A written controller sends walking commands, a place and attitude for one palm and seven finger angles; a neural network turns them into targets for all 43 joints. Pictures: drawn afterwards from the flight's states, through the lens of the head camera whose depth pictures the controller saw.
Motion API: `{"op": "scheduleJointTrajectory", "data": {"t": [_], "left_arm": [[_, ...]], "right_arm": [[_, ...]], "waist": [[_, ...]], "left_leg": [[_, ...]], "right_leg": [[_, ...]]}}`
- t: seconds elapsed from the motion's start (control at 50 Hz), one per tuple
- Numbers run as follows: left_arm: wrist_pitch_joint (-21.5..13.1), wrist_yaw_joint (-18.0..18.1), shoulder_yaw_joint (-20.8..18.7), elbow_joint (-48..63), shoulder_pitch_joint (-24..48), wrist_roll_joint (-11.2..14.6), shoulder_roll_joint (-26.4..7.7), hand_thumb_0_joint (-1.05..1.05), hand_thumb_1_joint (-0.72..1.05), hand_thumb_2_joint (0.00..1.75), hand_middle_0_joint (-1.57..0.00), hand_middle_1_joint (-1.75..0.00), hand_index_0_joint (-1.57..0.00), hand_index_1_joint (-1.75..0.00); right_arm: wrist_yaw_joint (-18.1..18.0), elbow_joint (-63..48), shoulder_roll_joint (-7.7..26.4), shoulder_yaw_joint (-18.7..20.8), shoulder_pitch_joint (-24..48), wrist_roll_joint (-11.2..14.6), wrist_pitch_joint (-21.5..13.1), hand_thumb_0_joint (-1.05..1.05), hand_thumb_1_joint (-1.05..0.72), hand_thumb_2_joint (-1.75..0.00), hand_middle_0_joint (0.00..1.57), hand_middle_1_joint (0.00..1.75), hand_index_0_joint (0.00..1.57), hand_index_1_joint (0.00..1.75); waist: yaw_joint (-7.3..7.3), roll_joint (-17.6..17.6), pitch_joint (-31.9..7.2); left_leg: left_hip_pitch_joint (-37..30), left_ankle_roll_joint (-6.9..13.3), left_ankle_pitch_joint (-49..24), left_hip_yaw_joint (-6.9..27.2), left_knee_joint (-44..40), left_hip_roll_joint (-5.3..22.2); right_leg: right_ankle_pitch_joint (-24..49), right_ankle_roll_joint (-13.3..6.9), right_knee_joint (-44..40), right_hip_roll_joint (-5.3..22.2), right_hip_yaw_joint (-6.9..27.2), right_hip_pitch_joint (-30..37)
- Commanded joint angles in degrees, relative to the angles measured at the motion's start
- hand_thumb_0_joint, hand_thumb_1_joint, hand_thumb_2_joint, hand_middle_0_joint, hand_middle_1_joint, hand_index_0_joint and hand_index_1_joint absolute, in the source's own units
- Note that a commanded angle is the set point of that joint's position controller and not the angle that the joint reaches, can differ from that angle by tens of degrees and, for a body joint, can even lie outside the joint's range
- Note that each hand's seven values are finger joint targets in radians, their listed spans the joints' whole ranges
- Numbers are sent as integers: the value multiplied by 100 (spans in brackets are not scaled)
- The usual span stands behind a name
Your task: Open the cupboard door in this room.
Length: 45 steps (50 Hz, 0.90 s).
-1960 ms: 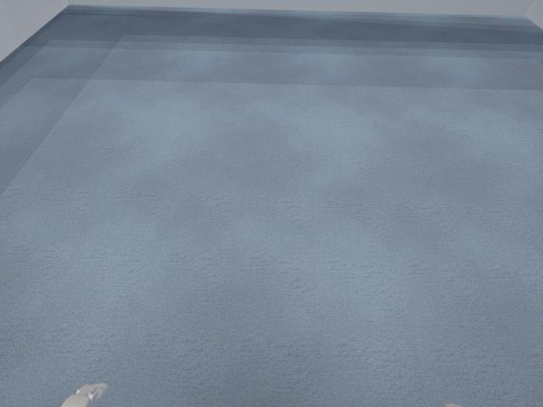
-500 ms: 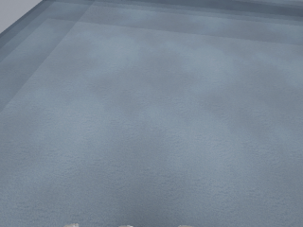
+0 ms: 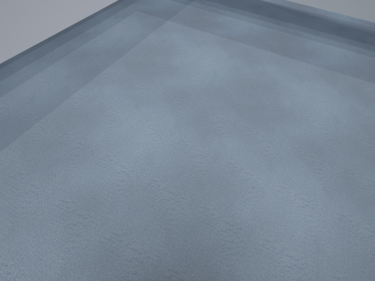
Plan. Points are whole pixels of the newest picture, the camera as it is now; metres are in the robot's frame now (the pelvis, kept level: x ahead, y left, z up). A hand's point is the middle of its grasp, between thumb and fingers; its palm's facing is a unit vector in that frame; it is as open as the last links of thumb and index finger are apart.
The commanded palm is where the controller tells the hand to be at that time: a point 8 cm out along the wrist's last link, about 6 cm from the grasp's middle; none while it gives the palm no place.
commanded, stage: turn or walk to find it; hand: left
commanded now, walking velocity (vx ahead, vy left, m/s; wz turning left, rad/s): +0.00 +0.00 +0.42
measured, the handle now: out of the picture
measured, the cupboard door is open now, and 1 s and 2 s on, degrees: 0 0 0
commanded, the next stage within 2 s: stand and wait in 1.46 s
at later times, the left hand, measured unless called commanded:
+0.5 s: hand out of the picture +0.02 +0.19 -0.13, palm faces +0.22 -0.93 -0.28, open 7.4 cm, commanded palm none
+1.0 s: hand out of the picture -0.12 +0.24 -0.16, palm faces +0.44 -0.87 -0.24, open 7.4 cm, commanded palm none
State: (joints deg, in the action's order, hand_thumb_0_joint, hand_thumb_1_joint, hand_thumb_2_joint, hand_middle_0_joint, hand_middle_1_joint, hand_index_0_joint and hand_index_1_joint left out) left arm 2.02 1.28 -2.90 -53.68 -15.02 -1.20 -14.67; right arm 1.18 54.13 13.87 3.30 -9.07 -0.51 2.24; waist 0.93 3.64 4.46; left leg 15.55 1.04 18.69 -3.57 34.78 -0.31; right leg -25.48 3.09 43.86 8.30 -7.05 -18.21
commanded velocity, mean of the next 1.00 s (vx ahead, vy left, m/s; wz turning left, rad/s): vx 0.00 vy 0.00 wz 0.42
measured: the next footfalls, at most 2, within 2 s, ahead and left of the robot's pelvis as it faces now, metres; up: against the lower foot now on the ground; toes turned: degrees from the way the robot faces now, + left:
right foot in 0.38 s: +0.04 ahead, -0.12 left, +0.00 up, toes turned +5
left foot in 0.78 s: -0.06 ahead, +0.12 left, +0.00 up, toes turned +24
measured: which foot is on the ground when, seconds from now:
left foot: down 0.00-0.38, up 0.40-0.76, down 0.78-1.00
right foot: up 0.00-0.36, down 0.38-0.78, up 0.80-1.00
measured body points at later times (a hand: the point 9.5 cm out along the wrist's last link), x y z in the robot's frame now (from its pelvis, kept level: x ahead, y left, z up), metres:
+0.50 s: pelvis -0.03 -0.02 +0.01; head -0.01 -0.05 +0.46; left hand +0.00 +0.23 -0.11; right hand +0.06 -0.26 -0.15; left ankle -0.05 +0.10 -0.66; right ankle +0.00 -0.12 -0.72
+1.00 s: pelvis -0.07 +0.02 +0.02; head -0.06 +0.06 +0.47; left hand -0.14 +0.28 -0.14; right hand +0.09 -0.17 -0.12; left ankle -0.10 +0.10 -0.72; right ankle -0.03 -0.12 -0.65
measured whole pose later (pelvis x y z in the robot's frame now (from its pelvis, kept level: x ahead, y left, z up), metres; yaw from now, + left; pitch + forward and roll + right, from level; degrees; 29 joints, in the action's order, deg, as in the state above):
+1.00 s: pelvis -0.07 +0.02 +0.02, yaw +24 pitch +0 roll -1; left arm 3.4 0.7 -4.4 -55.5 -12.8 -0.9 -14.8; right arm -0.2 54.6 10.2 2.0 -10.9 -0.9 1.0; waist 0.5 2.4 3.8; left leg 13.4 3.3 13.4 -1.5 27.1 -1.5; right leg -23.4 4.7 59.5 5.0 -2.8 -26.3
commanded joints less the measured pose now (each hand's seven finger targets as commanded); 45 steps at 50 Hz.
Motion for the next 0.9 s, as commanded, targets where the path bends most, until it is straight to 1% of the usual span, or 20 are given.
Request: {"op": "scheduleJointTrajectory", "data": {"t": [0.0,0.08,0.2,0.3,0.32,0.34,0.36,0.38,0.4,0.44,0.48,0.56,0.64,0.68,0.72,0.74,0.76,0.78,0.82,0.88], "left_arm": [[8,48,-130,551,511,25,-481,0,90,90,-20,-30,-20,-30],[-1,-41,-132,341,177,36,-394,0,90,90,-20,-30,-20,-30],[3,-15,-122,474,377,59,-249,0,90,90,-20,-30,-20,-30],[-87,29,-138,419,-122,78,-232,0,90,90,-20,-30,-20,-30],[-135,46,-160,383,-317,61,-322,0,90,90,-20,-30,-20,-30],[-204,82,-213,405,-394,-1,-637,0,90,90,-20,-30,-20,-30],[-233,105,-309,471,-364,-70,-1123,0,90,90,-20,-30,-20,-30],[-223,104,-312,545,-339,-7,-1114,0,90,90,-20,-30,-20,-30],[-208,110,-294,601,-14,-18,-952,0,90,90,-20,-30,-20,-30],[-221,107,-185,710,521,-16,-648,0,90,90,-20,-30,-20,-30],[-246,101,-159,699,462,-17,-558,0,90,90,-20,-30,-20,-30],[-225,109,-203,518,91,-51,-712,0,90,90,-20,-30,-20,-30],[-206,92,-288,342,-226,-79,-923,0,90,90,-20,-30,-20,-30],[-183,85,-307,288,-154,-75,-980,0,90,90,-20,-30,-20,-30],[-128,60,-299,270,-18,-18,-887,0,90,90,-20,-30,-20,-30],[-76,39,-268,329,-56,31,-703,0,90,90,-20,-30,-20,-30],[-48,-9,-196,550,-43,56,-304,0,90,90,-20,-30,-20,-30],[17,18,-136,656,404,-6,-335,0,90,90,-20,-30,-20,-30],[41,-7,-195,520,595,4,-372,0,90,90,-20,-30,-20,-30],[3,-65,-196,265,262,6,-339,0,90,90,-20,-30,-20,-30]], "right_arm": [[-224,-141,1178,250,-672,-62,-165,0,-90,-90,20,30,20,30],[-242,-312,949,163,-230,-49,-212,0,-90,-90,20,30,20,30],[-222,-310,967,228,-343,-85,-147,0,-90,-90,20,30,20,30],[-174,-408,947,281,-119,-82,-84,0,-90,-90,20,30,20,30],[-152,-426,876,271,-68,-46,-84,0,-90,-90,20,30,20,30],[-120,-464,583,243,-196,1,-89,0,-90,-90,20,30,20,30],[-103,-638,241,185,-211,-1,-87,0,-90,-90,20,30,20,30],[-119,-607,572,275,-90,-82,-9,0,-90,-90,20,30,20,30],[-83,-520,552,318,-3,-72,55,0,-90,-90,20,30,20,30],[-9,-270,461,288,-319,-91,90,0,-90,-90,20,30,20,30],[5,-175,384,258,-466,-91,114,0,-90,-90,20,30,20,30],[6,-218,329,209,-143,-73,124,0,-90,-90,20,30,20,30],[-18,-280,225,116,105,-17,33,0,-90,-90,20,30,20,30],[-44,-234,224,94,-115,6,-15,0,-90,-90,20,30,20,30],[-55,-152,316,108,-479,-7,-61,0,-90,-90,20,30,20,30],[-56,-114,628,168,-685,-29,-121,0,-90,-90,20,30,20,30],[-80,-174,1210,289,-827,-78,-154,0,-90,-90,20,30,20,30],[-125,-94,1362,338,-1015,-85,-126,0,-90,-90,20,30,20,30],[-221,-141,1062,264,-598,-84,-151,0,-90,-90,20,30,20,30],[-251,-243,826,159,-278,-61,-227,0,-90,-90,20,30,20,30]], "waist": [[-399,-1597,-681],[-164,-1148,-664],[-261,-1088,-578],[-18,-1034,-659],[107,-874,-686],[118,57,-765],[132,1556,-529],[237,1398,-611],[85,1012,-303],[-235,362,-138],[-214,529,-208],[1,550,-152],[201,716,-461],[88,788,-638],[-130,495,-685],[-256,-399,-782],[-303,-2129,-684],[-531,-1850,-644],[-324,-1573,-431],[-140,-1108,-496]], "left_leg": [[-1113,1004,-3900,1976,-1383,1896],[-981,845,-3468,1394,-1396,1352],[-749,962,-2801,1891,-1472,1367],[-37,737,-2258,2068,-1118,1089],[310,541,-1892,1956,-818,902],[1020,202,-941,1534,-34,420],[1916,-206,1049,566,1300,-429],[1655,-187,1390,867,2270,-164],[1568,-184,1080,889,2964,-97],[1506,-271,386,706,3440,87],[1465,-378,179,518,3420,125],[1328,-458,480,293,2534,218],[906,-420,874,20,1230,212],[459,-373,673,-140,530,145],[-424,-291,-322,-165,-687,157],[-1071,-123,-955,432,-1275,628],[-1423,529,-2520,2299,-1632,2070],[-868,1017,-2383,2551,-1845,2412],[-524,897,-1803,2134,-1824,1911],[-722,752,-2636,1487,-1679,1381]], "right_leg": [[-554,61,2116,-191,697,-1439],[82,139,1764,-284,560,-1145],[-17,115,571,-473,545,-661],[758,19,-1073,-693,424,568],[1303,10,-1835,-589,477,1099],[1296,-206,-2509,179,1225,1742],[1727,-874,-2877,1622,2735,1748],[1480,-1193,-3018,1839,2690,980],[997,-1226,-3109,1555,2513,447],[1243,-1051,-2869,1010,1510,308],[1436,-966,-2805,843,1028,422],[1606,-1075,-2757,1018,892,706],[2920,-1194,-2276,1207,744,1216],[3298,-1083,-1957,1207,593,1152],[2822,-659,-1403,1017,192,616],[1978,-337,-618,702,-113,-64],[-487,98,570,-64,-356,-1413],[-1070,54,1502,-183,151,-1343],[-339,25,2115,-119,614,-1526],[293,115,2006,-203,567,-1302]]}}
